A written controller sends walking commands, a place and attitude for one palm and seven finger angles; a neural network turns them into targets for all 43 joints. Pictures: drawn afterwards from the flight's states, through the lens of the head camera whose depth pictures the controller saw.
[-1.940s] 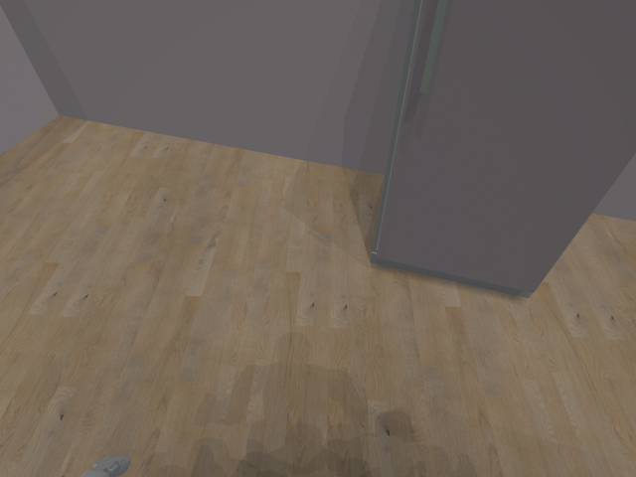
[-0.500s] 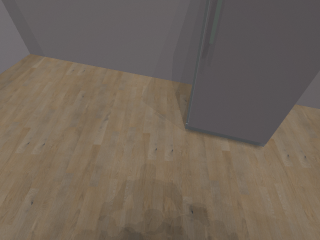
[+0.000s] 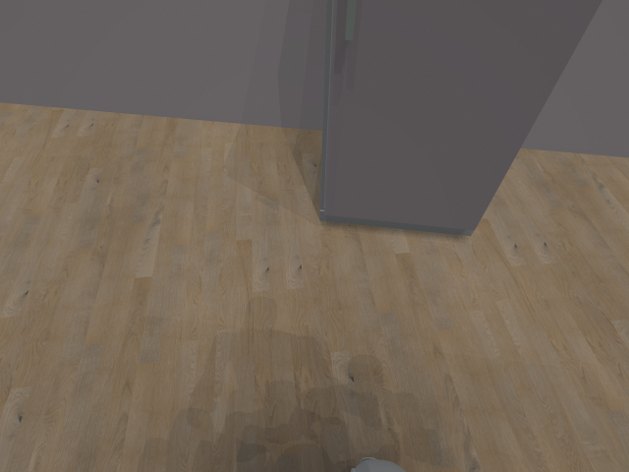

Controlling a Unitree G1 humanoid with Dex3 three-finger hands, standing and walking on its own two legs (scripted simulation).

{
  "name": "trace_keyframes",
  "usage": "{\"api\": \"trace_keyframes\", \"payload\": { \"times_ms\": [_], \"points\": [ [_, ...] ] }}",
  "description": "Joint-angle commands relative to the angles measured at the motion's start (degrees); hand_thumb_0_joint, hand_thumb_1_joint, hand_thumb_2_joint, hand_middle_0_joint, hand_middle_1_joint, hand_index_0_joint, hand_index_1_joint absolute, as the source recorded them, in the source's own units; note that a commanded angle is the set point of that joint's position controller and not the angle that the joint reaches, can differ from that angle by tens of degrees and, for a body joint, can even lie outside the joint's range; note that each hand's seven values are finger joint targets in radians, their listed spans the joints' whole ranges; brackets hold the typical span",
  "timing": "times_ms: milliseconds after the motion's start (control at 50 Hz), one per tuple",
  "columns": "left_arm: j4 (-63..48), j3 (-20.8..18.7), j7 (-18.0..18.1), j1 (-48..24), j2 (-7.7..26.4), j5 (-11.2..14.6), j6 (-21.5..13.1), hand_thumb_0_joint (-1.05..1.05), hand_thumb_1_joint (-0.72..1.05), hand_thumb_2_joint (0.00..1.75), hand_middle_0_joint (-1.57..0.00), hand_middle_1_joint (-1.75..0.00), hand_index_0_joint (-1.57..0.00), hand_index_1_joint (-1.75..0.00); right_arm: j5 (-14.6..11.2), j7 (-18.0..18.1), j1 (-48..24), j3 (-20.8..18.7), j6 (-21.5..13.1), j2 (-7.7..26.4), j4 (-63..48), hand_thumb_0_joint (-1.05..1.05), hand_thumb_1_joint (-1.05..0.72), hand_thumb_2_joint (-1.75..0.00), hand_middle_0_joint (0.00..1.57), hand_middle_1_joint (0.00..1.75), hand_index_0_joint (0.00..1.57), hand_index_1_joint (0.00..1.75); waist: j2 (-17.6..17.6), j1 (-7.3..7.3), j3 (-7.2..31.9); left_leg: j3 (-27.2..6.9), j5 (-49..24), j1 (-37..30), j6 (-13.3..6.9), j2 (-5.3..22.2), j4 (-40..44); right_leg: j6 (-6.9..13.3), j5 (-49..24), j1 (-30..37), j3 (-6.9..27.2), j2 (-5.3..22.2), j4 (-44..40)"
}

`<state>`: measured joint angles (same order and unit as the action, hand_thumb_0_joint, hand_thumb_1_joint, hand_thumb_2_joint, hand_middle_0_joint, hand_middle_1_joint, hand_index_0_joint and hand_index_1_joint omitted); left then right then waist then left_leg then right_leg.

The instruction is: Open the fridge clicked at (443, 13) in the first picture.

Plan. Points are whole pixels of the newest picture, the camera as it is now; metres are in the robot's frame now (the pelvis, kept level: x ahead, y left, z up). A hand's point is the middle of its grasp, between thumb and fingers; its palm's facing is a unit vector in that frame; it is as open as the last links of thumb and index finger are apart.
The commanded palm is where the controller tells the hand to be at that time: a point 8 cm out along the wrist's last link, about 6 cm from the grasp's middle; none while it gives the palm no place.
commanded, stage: walk to a spot facing it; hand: left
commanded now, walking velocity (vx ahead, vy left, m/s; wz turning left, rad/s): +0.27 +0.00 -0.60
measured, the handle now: out of the picture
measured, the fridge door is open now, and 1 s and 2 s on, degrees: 0 0 0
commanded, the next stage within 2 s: none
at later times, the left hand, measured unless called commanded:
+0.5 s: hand out of the picture +0.11 +0.19 -0.16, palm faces -0.15 -0.97 -0.19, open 7.4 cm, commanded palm none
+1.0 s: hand (275, 273) +0.47 +0.11 -0.16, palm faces -0.57 -0.80 -0.19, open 7.4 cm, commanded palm none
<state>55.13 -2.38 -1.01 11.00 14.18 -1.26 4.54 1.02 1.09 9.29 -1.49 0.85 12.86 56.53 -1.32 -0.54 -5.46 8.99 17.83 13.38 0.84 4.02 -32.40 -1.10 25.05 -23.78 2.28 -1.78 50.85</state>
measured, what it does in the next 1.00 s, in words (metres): walks ahead, turning right: left foot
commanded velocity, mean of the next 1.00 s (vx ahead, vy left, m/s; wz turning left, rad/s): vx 0.16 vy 0.00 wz -0.59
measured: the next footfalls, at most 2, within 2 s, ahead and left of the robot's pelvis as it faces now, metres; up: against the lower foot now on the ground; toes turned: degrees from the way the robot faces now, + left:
left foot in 0.56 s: +0.27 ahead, +0.10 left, +0.00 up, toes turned -13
right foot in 1.12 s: +0.28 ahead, -0.14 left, +0.00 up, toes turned -45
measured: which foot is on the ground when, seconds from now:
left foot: down 0.00-0.08, up 0.10-0.54, down 0.56-1.00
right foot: down 0.00-0.56, up 0.58-1.00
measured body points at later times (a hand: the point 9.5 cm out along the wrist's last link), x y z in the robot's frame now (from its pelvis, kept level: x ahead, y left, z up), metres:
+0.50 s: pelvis +0.11 +0.00 +0.01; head +0.14 +0.01 +0.46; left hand +0.12 +0.24 -0.15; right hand +0.17 -0.27 -0.12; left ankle +0.20 +0.11 -0.70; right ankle +0.00 -0.11 -0.73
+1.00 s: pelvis +0.25 +0.02 +0.01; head +0.30 +0.01 +0.45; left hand +0.50 +0.15 -0.14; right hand +0.08 -0.16 -0.14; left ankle +0.23 +0.11 -0.73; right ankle +0.23 -0.12 -0.68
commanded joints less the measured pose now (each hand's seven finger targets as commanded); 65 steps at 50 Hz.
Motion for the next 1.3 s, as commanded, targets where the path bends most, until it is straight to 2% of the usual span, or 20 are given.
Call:
{"api": "trace_keyframes", "payload": {
  "times_ms": [0, 40, 80, 120, 180, 260, 440, 500, 520, 540, 560, 620, 680, 940, 1040, 1060, 1100, 1120, 1220, 1280],
  "points": [
    [-5.39, -2.23, -0.76, 3.89, 4.53, 0.22, -1.91, 0.00, 0.90, 0.90, -0.20, -0.30, -0.20, -0.30, 0.68, 0.59, -4.16, -3.83, -1.21, 12.93, -5.71, 0.00, -0.90, -0.90, 0.20, 0.30, 0.20, 0.30, 10.79, -2.08, 8.30, -8.79, -6.13, -1.09, -7.73, 17.20, 9.72, 0.33, 3.19, 5.79, -3.47, 5.14, -4.18],
    [-3.08, -2.73, -0.89, 10.67, 5.08, -0.12, -2.88, 0.00, 0.90, 0.90, -0.20, -0.30, -0.20, -0.30, 0.48, -0.06, -3.67, -3.85, -0.45, 12.11, -5.16, 0.00, -0.90, -0.90, 0.20, 0.30, 0.20, 0.30, 3.58, -5.09, 9.52, -3.46, 8.88, 6.56, -2.99, 12.19, -3.24, 0.67, -5.75, 18.24, -6.92, 1.75, -19.15],
    [-2.50, -3.82, 0.94, 16.38, 14.21, -0.38, -4.62, 0.00, 0.90, 0.90, -0.20, -0.30, -0.20, -0.30, 0.39, -0.94, -5.99, -2.20, -0.57, 5.26, -9.82, 0.00, -0.90, -0.90, 0.20, 0.30, 0.20, 0.30, -23.01, -6.78, 1.54, -2.29, 20.48, 32.81, 2.65, -1.13, -35.46, 9.82, -0.54, 20.62, 35.97, 22.28, -41.02],
    [-3.90, -3.96, 1.62, 12.74, 11.93, 0.05, -5.45, 0.00, 0.90, 0.90, -0.20, -0.30, -0.20, -0.30, 0.30, -1.58, -6.27, -2.98, -1.25, 7.72, -9.96, 0.00, -0.90, -0.90, 0.20, 0.30, 0.20, 0.30, -8.16, -3.50, 0.31, -9.60, 7.56, 31.53, 1.50, 3.21, -36.29, 12.61, 9.77, 18.13, 30.43, 20.84, -42.73],
    [-4.45, -2.87, 1.28, 8.17, 7.73, 0.06, -6.92, 0.00, 0.90, 0.90, -0.20, -0.30, -0.20, -0.30, 0.78, -1.93, -4.43, -3.23, -1.93, 7.30, -7.72, 0.00, -0.90, -0.90, 0.20, 0.30, 0.20, 0.30, -4.26, -0.92, -0.23, -9.31, -0.83, 25.86, 2.59, 3.91, -33.71, 11.64, 0.08, 12.24, 22.38, 15.91, -40.40],
    [-2.43, -3.00, 1.03, 11.84, 7.58, 0.00, -7.88, 0.00, 0.90, 0.90, -0.20, -0.30, -0.20, -0.30, 0.52, -2.07, -2.59, -3.12, -2.00, 4.67, -7.38, 0.00, -0.90, -0.90, 0.20, 0.30, 0.20, 0.30, -3.20, -0.62, 2.43, -7.48, -4.59, 24.59, 3.37, 2.61, -28.48, 11.57, -12.14, 16.11, 16.43, 12.77, -38.32],
    [-0.98, -3.37, 1.62, 13.85, 7.80, -0.70, -7.53, 0.00, 0.90, 0.90, -0.20, -0.30, -0.20, -0.30, -0.27, -1.98, -8.63, -2.61, -3.84, 3.23, -11.43, 0.00, -0.90, -0.90, 0.20, 0.30, 0.20, 0.30, -6.71, -3.05, 2.62, -7.02, 0.30, 17.25, 2.41, 0.28, -8.35, 12.02, -19.79, 18.22, 19.56, 13.83, -33.73],
    [-2.07, -3.95, 1.36, 8.52, 7.99, -0.13, -7.14, 0.00, 0.90, 0.90, -0.20, -0.30, -0.20, -0.30, -0.40, -0.85, 3.97, -3.17, -4.68, 5.56, -7.40, 0.00, -0.90, -0.90, 0.20, 0.30, 0.20, 0.30, -3.65, 3.17, 5.28, -5.81, -5.36, -6.23, 1.53, -1.97, 5.53, 8.29, -21.12, 6.56, 14.96, 7.78, -23.22],
    [-2.52, -3.76, 0.93, 9.48, 5.21, 0.47, -7.03, 0.00, 0.90, 0.90, -0.20, -0.30, -0.20, -0.30, -0.01, 0.13, 12.15, -4.13, -5.09, 10.36, -4.95, 0.00, -0.90, -0.90, 0.20, 0.30, 0.20, 0.30, 5.75, 5.91, 11.21, -13.26, -2.42, -20.82, -0.06, 5.66, 9.10, 6.08, -17.16, -0.81, 10.76, 2.42, -10.03],
    [-3.28, -3.02, 0.21, 11.55, 1.61, 0.93, -6.98, 0.00, 0.90, 0.90, -0.20, -0.30, -0.20, -0.30, 0.41, 0.31, 18.89, -5.46, -5.10, 16.76, -3.62, 0.00, -0.90, -0.90, 0.20, 0.30, 0.20, 0.30, 22.61, 6.85, 16.23, -33.44, -3.15, -28.40, -4.84, 23.74, 13.32, 1.93, 8.43, -12.38, 0.94, -3.63, 9.15],
    [-3.74, -3.26, 0.38, 10.09, 2.82, 0.56, -6.80, 0.00, 0.90, 0.90, -0.20, -0.30, -0.20, -0.30, 0.26, 0.36, 17.56, -4.52, -4.15, 15.85, -4.32, 0.00, -0.90, -0.90, 0.20, 0.30, 0.20, 0.30, 17.01, 6.01, 13.62, -37.98, -0.51, -21.21, -7.66, 27.05, 17.55, 1.83, 8.97, -13.37, 2.67, -0.74, 16.85],
    [-2.65, -3.93, -0.81, 6.38, 2.71, -0.55, -5.47, 0.00, 0.90, 0.90, -0.20, -0.30, -0.20, -0.30, 0.33, 0.67, 7.13, -1.81, -4.75, 6.45, -5.92, 0.00, -0.90, -0.90, 0.20, 0.30, 0.20, 0.30, 8.28, 1.00, 0.43, -20.01, -12.49, -2.78, -4.68, 18.47, 18.78, 0.50, -2.56, -11.07, 0.18, 5.00, 22.12],
    [-1.78, -3.62, -1.10, 9.42, 0.43, -0.35, -3.55, 0.00, 0.90, 0.90, -0.20, -0.30, -0.20, -0.30, 0.08, 1.17, 6.99, -1.31, -5.24, 4.31, -4.56, 0.00, -0.90, -0.90, 0.20, 0.30, 0.20, 0.30, 10.52, -1.34, 3.03, -6.06, -31.63, -3.01, -3.71, 14.40, 15.43, -0.81, -7.29, -8.39, -1.95, 4.97, 22.51],
    [-8.00, -2.47, -1.09, -8.37, -0.16, -0.48, -1.76, 0.00, 0.90, 0.90, -0.20, -0.30, -0.20, -0.30, 0.69, 1.11, 13.61, -2.77, -3.17, 5.94, -0.69, 0.00, -0.90, -0.90, 0.20, 0.30, 0.20, 0.30, 8.83, 3.36, 1.90, 2.61, -39.95, -13.58, -7.40, 17.11, 10.51, -1.02, -7.99, -10.68, -8.06, 6.09, -0.82],
    [-7.61, -2.92, -0.29, -2.55, 2.33, -0.52, -3.49, 0.00, 0.90, 0.90, -0.20, -0.30, -0.20, -0.30, 0.20, 0.37, 13.34, -3.79, -2.34, 8.59, -1.19, 0.00, -0.90, -0.90, 0.20, 0.30, 0.20, 0.30, 8.73, 0.06, 7.13, 6.86, -54.08, -12.97, -4.41, 17.47, -4.08, 2.19, -7.63, 4.46, -11.08, 1.55, -13.87],
    [-6.07, -3.63, -0.04, 4.28, 4.38, -0.62, -4.38, 0.00, 0.90, 0.90, -0.20, -0.30, -0.20, -0.30, -0.22, -0.03, 11.58, -3.84, -2.28, 9.04, -2.30, 0.00, -0.90, -0.90, 0.20, 0.30, 0.20, 0.30, 6.97, -4.05, 10.65, 8.20, -48.28, -7.34, -1.81, 16.90, -15.34, 3.46, -15.71, 15.31, -8.49, 3.16, -21.30],
    [-3.45, -5.71, 1.63, 12.81, 15.42, 0.71, -5.21, 0.00, 0.90, 0.90, -0.20, -0.30, -0.20, -0.30, -0.94, -0.14, 9.51, -2.66, -1.67, 3.77, -6.87, 0.00, -0.90, -0.90, 0.20, 0.30, 0.20, 0.30, -13.99, -5.73, 20.66, 2.05, 20.36, 21.49, 4.48, 1.03, -47.39, 16.92, -68.89, 36.74, 25.32, 27.33, -23.13],
    [-3.71, -5.58, 2.41, 11.45, 14.03, 1.18, -4.65, 0.00, 0.90, 0.90, -0.20, -0.30, -0.20, -0.30, -0.97, 0.64, 6.78, -2.70, -1.16, 4.78, -7.56, 0.00, -0.90, -0.90, 0.20, 0.30, 0.20, 0.30, -7.64, -5.47, 18.70, -6.64, 18.51, 21.38, 3.22, 3.56, -47.05, 18.48, -63.53, 33.44, 19.48, 26.18, -23.82],
    [-7.69, -3.71, 2.41, -3.27, 8.02, 0.39, -4.38, 0.00, 0.90, 0.90, -0.20, -0.30, -0.20, -0.30, 0.26, 0.26, 7.13, -2.81, 1.33, 2.93, -5.46, 0.00, -0.90, -0.90, 0.20, 0.30, 0.20, 0.30, -4.14, 2.39, 5.19, -7.36, 5.21, 15.51, 4.43, 4.56, -37.18, 10.87, -36.55, 7.24, 8.92, 14.93, -30.99],
    [-7.67, -3.93, 2.13, -2.88, 8.19, -0.14, -4.36, 0.00, 0.90, 0.90, -0.20, -0.30, -0.20, -0.30, 0.13, 0.15, 6.95, -2.86, 1.17, 2.67, -5.74, 0.00, -0.90, -0.90, 0.20, 0.30, 0.20, 0.30, -5.47, 2.41, 6.32, -6.50, 3.72, 12.72, 4.55, 2.80, -29.89, 10.76, -31.13, 5.02, 9.35, 12.48, -30.66]
  ]
}}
